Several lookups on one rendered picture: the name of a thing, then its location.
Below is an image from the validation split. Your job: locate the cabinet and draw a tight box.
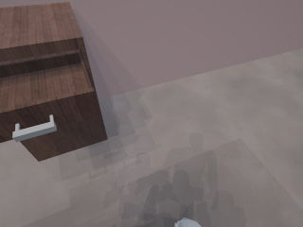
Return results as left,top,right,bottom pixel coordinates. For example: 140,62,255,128
0,2,108,162

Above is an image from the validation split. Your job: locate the handle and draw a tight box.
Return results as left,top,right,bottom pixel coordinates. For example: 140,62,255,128
12,114,57,142

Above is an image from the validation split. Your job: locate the drawer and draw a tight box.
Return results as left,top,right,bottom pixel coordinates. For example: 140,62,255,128
0,52,100,143

